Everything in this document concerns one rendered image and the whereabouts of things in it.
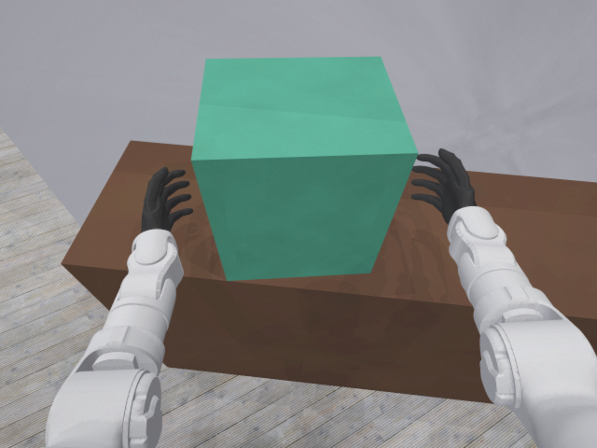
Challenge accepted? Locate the robot left forearm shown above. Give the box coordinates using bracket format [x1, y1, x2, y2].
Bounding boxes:
[45, 229, 184, 447]

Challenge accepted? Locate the robot left hand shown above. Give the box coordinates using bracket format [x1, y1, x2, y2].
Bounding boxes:
[141, 167, 193, 233]

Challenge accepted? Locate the pedestal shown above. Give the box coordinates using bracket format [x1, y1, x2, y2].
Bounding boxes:
[61, 140, 597, 404]

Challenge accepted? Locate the right robot upper arm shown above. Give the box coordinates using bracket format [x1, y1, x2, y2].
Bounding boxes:
[479, 319, 597, 448]

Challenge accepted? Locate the robot right hand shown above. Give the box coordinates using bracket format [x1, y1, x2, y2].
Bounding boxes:
[411, 148, 477, 225]

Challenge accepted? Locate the carton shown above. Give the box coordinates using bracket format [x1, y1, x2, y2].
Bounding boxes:
[191, 57, 418, 281]

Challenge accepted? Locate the left robot upper arm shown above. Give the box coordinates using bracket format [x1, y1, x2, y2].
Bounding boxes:
[41, 369, 162, 448]

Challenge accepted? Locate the robot right forearm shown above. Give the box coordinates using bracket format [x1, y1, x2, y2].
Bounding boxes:
[447, 206, 597, 370]

